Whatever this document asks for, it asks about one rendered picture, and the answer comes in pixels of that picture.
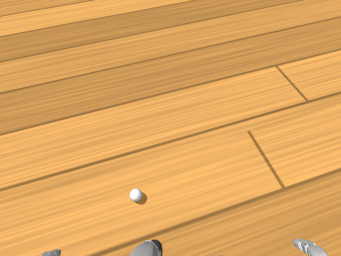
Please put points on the right robot hand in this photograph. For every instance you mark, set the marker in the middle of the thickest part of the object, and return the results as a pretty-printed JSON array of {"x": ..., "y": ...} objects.
[{"x": 309, "y": 247}]

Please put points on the left robot foot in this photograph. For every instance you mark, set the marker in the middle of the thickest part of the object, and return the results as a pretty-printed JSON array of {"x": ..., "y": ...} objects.
[{"x": 158, "y": 244}]

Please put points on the ball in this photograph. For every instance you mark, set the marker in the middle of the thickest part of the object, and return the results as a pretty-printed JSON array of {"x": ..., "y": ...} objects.
[{"x": 135, "y": 194}]

